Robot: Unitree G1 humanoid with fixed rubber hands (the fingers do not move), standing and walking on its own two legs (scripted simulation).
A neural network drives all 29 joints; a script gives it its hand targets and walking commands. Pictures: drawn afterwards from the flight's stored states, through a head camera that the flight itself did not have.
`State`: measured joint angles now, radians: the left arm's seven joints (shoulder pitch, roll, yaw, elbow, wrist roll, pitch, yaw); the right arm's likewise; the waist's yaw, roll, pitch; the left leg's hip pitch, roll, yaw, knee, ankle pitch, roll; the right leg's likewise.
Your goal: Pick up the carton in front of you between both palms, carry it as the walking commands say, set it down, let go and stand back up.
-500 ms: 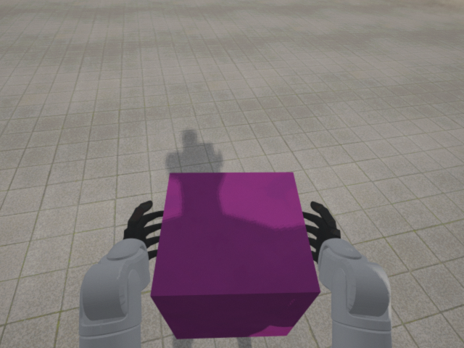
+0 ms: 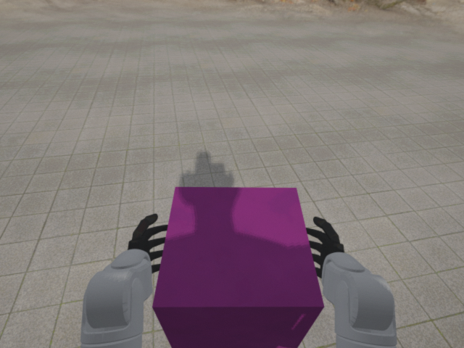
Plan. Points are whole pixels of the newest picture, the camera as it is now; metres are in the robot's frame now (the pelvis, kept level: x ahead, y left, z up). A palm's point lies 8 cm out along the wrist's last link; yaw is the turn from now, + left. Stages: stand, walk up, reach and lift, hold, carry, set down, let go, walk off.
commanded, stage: carry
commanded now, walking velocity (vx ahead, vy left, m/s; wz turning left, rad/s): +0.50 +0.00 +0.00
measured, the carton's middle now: (235, 275) +0.28 +0.00 +0.02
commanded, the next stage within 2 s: none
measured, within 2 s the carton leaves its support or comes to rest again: neither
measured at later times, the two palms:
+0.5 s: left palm (175, 144) +0.58 +0.15 +0.10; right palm (296, 149) +0.58 -0.15 +0.10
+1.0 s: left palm (189, 92) +0.91 +0.16 +0.09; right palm (277, 95) +0.91 -0.14 +0.09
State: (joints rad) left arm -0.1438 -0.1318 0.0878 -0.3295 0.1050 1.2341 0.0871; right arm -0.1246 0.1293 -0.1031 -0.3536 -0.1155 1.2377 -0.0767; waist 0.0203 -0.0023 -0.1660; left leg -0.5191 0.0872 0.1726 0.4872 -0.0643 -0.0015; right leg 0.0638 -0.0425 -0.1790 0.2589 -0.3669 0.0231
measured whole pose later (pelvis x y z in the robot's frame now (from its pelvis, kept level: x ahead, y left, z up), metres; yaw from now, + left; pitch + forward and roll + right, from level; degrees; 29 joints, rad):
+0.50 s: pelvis +0.32 +0.00 +0.00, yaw +0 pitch +3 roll +0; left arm -0.12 -0.13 0.09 -0.41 0.11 1.24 0.08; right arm -0.12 0.13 -0.08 -0.39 -0.11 1.22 -0.08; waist -0.01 0.00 -0.13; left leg 0.07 0.05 0.20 0.27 -0.39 -0.03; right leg -0.52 -0.08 -0.19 0.49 -0.05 -0.01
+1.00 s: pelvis +0.65 +0.01 -0.01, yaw -1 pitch +3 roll +0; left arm -0.14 -0.13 0.09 -0.39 0.11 1.23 0.08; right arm -0.13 0.13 -0.09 -0.40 -0.11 1.24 -0.08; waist 0.01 0.00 -0.11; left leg -0.51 0.07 0.20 0.47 -0.04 0.01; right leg 0.10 -0.06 -0.19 0.27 -0.40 0.05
